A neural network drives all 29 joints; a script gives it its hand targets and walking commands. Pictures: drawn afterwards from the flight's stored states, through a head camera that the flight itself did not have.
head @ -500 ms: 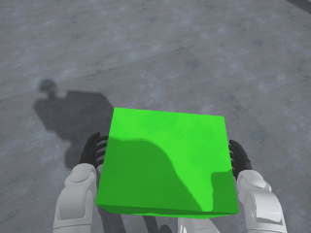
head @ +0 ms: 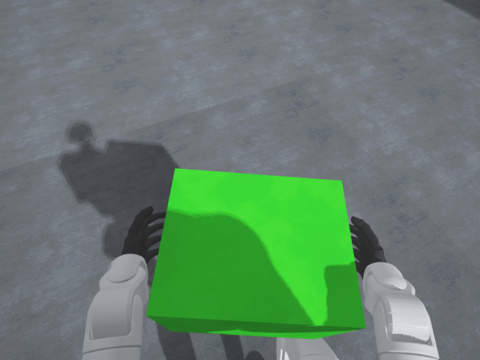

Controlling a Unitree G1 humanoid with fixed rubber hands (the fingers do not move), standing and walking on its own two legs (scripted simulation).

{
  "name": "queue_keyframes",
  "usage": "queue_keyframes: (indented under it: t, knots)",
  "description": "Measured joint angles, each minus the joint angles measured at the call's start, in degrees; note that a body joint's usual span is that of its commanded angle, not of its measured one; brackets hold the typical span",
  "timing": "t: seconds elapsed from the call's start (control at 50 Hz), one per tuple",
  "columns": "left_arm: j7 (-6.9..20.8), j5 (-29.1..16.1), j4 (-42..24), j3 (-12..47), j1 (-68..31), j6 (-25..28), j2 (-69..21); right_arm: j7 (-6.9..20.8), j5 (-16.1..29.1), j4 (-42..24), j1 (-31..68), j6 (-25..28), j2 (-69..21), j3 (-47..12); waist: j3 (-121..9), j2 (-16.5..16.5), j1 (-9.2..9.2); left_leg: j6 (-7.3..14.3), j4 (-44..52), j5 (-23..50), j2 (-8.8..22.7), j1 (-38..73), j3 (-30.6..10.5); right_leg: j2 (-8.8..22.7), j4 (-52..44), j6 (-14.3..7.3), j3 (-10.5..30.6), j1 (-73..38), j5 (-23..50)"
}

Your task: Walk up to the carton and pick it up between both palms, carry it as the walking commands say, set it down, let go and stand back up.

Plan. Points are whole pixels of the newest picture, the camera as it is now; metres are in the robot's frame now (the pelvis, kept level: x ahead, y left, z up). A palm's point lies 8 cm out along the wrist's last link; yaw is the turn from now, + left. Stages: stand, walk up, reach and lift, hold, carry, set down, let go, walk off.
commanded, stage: carry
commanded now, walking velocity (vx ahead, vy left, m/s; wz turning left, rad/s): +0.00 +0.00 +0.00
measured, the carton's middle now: (250, 261) +0.29 +0.01 -0.06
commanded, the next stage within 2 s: none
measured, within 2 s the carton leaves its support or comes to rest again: neither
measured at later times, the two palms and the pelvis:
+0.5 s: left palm (148, 126) +0.50 +0.23 +0.05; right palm (332, 130) +0.54 -0.15 +0.04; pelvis +0.28 +0.01 -0.02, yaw +4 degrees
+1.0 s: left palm (162, 58) +0.72 +0.24 +0.06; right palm (307, 56) +0.82 -0.12 +0.03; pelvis +0.55 +0.00 -0.01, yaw +14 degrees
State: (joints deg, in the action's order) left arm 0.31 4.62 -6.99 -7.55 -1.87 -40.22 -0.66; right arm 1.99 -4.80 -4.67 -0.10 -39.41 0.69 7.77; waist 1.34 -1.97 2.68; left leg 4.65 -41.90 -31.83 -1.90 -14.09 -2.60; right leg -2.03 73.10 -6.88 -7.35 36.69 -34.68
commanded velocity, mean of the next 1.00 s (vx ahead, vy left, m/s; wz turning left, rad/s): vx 0.00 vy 0.00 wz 0.43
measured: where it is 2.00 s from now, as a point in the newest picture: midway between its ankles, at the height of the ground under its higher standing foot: (248, 198)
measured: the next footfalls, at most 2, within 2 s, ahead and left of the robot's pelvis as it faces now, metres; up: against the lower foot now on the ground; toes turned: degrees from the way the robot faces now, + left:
right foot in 0.12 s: +0.19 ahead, -0.08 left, +0.00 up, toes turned -3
left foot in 0.28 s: +0.16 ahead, +0.08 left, +0.00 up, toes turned +1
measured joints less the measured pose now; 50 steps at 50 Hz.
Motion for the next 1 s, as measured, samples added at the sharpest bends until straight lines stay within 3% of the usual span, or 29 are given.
queue_keyframes:
  t: [0.08, 0.12, 0.16, 0.2, 0.24, 0.26, 0.28, 0.3, 0.34, 0.38, 0.44, 0.5, 0.54, 0.6, 0.64, 0.7, 0.8, 0.84, 0.9, 0.96, 1.0]
  knots:
    - [0.03, -0.03, -0.89, 0.22, 0.46, -0.39, 0.04, 0.04, 0.01, -0.89, -0.28, -0.64, -0.04, -0.01, -0.47, 0.17, 0.05, 0.08, 0.68, -3.52, -0.98, 7.11, 0.15, -0.72, -12.55, 0.02, -0.75, 0.36, 11.26]
    - [0.08, -0.04, -0.23, 0.67, 0.67, -0.75, 0.04, 0.05, -0.11, -0.84, -1.34, -0.82, 0.06, -0.02, -1.02, 0.55, 0.12, 0.01, -4.88, -3.47, -1.81, 7.99, 0.41, -1.13, -23.98, 0.01, -1.98, -4.04, 24.10]
    - [0.07, 0.20, 2.10, 1.14, -0.20, -0.64, -0.03, 0.05, -0.34, 0.35, -1.40, -0.89, 0.74, -0.01, -0.92, 0.44, 0.15, -1.34, -21.35, -1.60, -2.13, 2.86, 0.41, -1.11, -24.32, -0.70, -2.15, -8.29, 14.78]
    - [0.05, 0.51, 4.32, 1.12, -0.23, -0.46, -0.07, 0.05, -0.43, 2.44, -1.22, -0.97, 0.81, -0.01, -0.97, 0.59, 0.03, -1.41, -29.37, -5.43, -2.08, -2.02, 0.10, -1.00, -23.87, -0.75, -2.41, -10.94, 10.48]
    - [0.03, 0.65, 5.06, 1.13, -0.18, -0.44, -0.11, 0.07, -0.44, 3.23, -1.21, -0.96, 0.86, 0.00, -0.82, 1.11, -0.08, -1.42, -23.95, -8.71, -1.88, -5.44, -0.20, -0.32, -23.91, -0.75, -2.46, -12.74, 9.15]
    - [0.01, 0.65, 5.05, 1.16, -0.06, -0.39, -0.13, 0.09, -0.44, 3.21, -1.21, -0.99, 0.88, 0.00, -0.66, 1.14, -0.14, -1.42, -15.56, -5.88, -1.49, -5.60, -0.29, -0.04, -23.92, -0.74, -2.52, -13.63, 9.00]
    - [-0.01, 0.66, 5.05, 1.16, 0.04, -0.26, -0.12, 0.11, -0.44, 3.22, -1.20, -0.95, 0.86, -0.01, -0.70, 1.17, -0.12, -1.42, -6.71, 1.46, -1.10, -5.13, -0.24, 0.09, -23.83, -0.74, -2.51, -14.34, 8.88]
    - [-0.01, 0.66, 5.07, 1.08, 0.34, -0.09, -0.09, 0.11, -0.44, 3.40, -1.21, -0.91, 0.67, -0.01, -0.75, 1.41, -0.05, -1.23, -4.23, 3.92, -1.23, -3.83, 0.04, 0.33, -23.66, -0.73, -2.31, -15.06, 8.93]
    - [-0.01, 0.66, 4.95, 0.95, 0.58, 0.17, -0.10, 0.10, -0.44, 3.44, -1.04, -0.91, 0.53, 0.00, -0.96, 1.13, -0.06, -0.65, -3.06, 1.61, -1.24, -1.97, 0.08, 0.35, -20.27, -0.74, -2.19, -14.98, 5.60]
    - [-0.65, -0.82, -0.29, 0.76, 1.45, -2.05, -0.09, -0.50, 1.53, -0.61, -1.51, -2.47, 0.55, -0.03, -0.88, 0.76, -0.11, -0.30, -2.38, 0.10, -1.23, -0.97, 0.08, 0.35, -13.78, -0.74, -2.03, -12.63, 2.17]
    - [-1.41, -3.49, -13.63, 0.65, 4.80, -6.24, -0.08, -1.25, 4.21, -13.24, -3.94, -6.64, -0.25, -0.13, -0.89, -0.08, -0.09, -0.19, -2.07, -2.40, -1.27, 0.05, 0.12, 0.38, -8.24, -0.73, -1.98, -7.63, -0.97]
    - [-1.53, -4.76, -21.08, 0.07, 7.17, -10.40, -0.04, -1.43, 4.75, -20.89, -5.26, -11.82, -1.34, -0.14, -1.18, -0.54, -0.04, -0.18, -2.42, -5.23, -1.50, 2.85, 0.20, 0.43, -12.57, -0.72, -1.88, -4.98, 1.64]
    - [-1.56, -5.25, -22.96, 0.04, 7.59, -13.48, -0.21, -1.57, 4.75, -23.60, -6.42, -15.06, -1.32, -0.14, -1.42, -0.23, -0.05, -0.17, -11.25, -4.16, -2.13, 1.23, 0.35, 0.83, -21.24, -0.77, -1.79, -8.18, 15.96]
    - [-1.97, -5.26, -22.84, -0.32, 8.04, -17.61, -1.61, -1.57, 4.76, -23.81, -7.10, -19.27, -0.48, -0.13, -1.44, 0.43, -0.13, -0.55, -33.37, -5.66, -2.26, -6.83, 0.37, 1.42, -20.85, -0.55, -3.02, -14.88, 1.48]
    - [-2.05, -5.28, -22.88, -0.64, 9.11, -19.22, -1.91, -1.57, 4.76, -23.90, -7.09, -21.76, -0.66, -0.12, -1.43, 1.19, -0.20, -0.56, -35.73, -7.31, -2.23, -11.16, 0.43, 2.39, -21.26, -0.53, -3.37, -18.55, -0.98]
    - [-2.11, -5.28, -22.92, -0.73, 9.33, -20.12, -1.99, -1.60, 4.76, -23.97, -7.09, -22.88, -0.70, -0.12, -1.37, 1.84, -0.26, -0.57, -30.93, -3.77, -1.38, -17.55, 1.25, 3.81, -22.90, -0.06, -3.44, -23.61, -3.28]
    - [-2.19, -5.27, -23.34, -1.14, 9.37, -22.04, -1.98, -1.75, 4.76, -23.97, -7.05, -24.41, -1.04, -0.12, -1.83, 2.42, -0.30, -0.57, -11.74, 13.92, -0.71, -17.84, 5.66, 5.58, -22.32, 1.36, -3.54, -32.19, -6.21]
    - [-2.08, -5.28, -23.29, -1.70, 8.69, -22.81, -1.99, -2.05, 4.75, -23.96, -6.45, -25.15, -1.33, -0.09, -2.14, 2.13, -0.61, -0.80, -11.67, 9.54, -0.65, -16.25, 5.62, 6.06, -10.09, 2.37, -2.75, -27.40, -3.51]
    - [-1.47, -5.44, -23.36, -2.97, 7.83, -23.01, -1.96, -2.70, 4.74, -23.98, -5.58, -25.30, -2.23, -0.11, -2.17, 1.88, -0.90, -0.80, -10.12, 7.89, -0.62, -15.29, 4.64, 3.87, 4.54, 2.91, -0.01, -16.78, -6.59]
    - [-1.22, -5.90, -23.70, -3.62, 7.82, -22.95, -1.92, -3.00, 4.75, -24.37, -5.47, -25.31, -2.85, -0.13, -2.16, 1.77, -0.94, -0.81, -8.55, 9.21, -0.65, -14.85, 3.18, 3.67, -0.66, 2.92, 1.23, -9.44, -9.46]
    - [-1.18, -6.18, -24.00, -3.80, 7.85, -22.81, -1.89, -3.09, 4.75, -24.88, -5.50, -25.32, -3.00, -0.14, -2.22, 1.73, -0.96, -0.81, -8.53, 10.19, -0.69, -14.58, 1.65, 3.82, -15.38, 2.93, 1.55, -9.31, -2.20]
